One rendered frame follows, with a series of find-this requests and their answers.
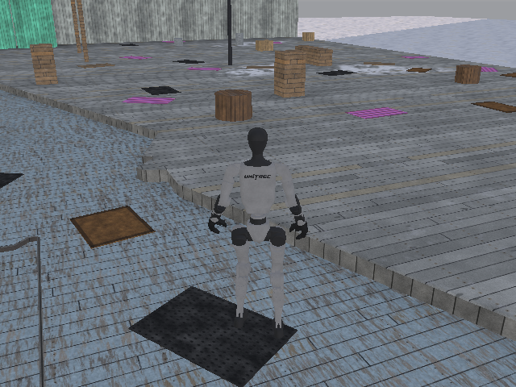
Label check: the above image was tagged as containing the robot right hand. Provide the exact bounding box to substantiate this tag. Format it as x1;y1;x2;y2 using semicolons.
289;222;308;239

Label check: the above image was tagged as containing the robot right forearm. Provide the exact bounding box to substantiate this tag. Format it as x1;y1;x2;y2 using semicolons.
289;194;306;226

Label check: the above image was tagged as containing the robot left hand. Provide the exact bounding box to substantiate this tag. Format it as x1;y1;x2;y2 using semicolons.
208;213;227;234

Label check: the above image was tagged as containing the left robot upper arm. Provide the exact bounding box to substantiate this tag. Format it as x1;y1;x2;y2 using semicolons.
218;163;241;207

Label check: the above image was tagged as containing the right robot upper arm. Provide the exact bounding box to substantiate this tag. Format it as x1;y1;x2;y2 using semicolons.
274;162;298;208

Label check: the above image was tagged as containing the robot right shin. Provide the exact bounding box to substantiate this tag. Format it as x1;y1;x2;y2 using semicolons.
273;273;284;328

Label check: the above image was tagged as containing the robot head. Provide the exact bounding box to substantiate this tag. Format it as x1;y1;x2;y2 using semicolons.
244;127;272;167

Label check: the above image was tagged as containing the robot left forearm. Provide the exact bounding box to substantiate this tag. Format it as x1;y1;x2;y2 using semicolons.
210;195;226;223

